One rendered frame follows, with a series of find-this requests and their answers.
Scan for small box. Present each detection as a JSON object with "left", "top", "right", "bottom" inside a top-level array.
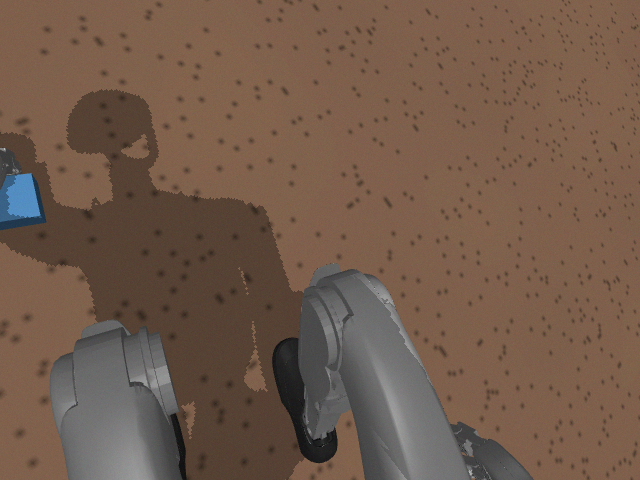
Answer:
[{"left": 0, "top": 173, "right": 47, "bottom": 230}]

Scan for right robot foot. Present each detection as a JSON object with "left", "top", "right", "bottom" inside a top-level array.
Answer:
[{"left": 272, "top": 338, "right": 338, "bottom": 463}]

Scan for left robot hand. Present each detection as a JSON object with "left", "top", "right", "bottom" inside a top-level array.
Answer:
[{"left": 0, "top": 148, "right": 22, "bottom": 189}]

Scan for left robot foot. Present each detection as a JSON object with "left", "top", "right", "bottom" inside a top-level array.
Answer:
[{"left": 170, "top": 413, "right": 187, "bottom": 480}]

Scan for right robot hand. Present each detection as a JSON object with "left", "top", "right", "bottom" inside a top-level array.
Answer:
[{"left": 450, "top": 422, "right": 534, "bottom": 480}]

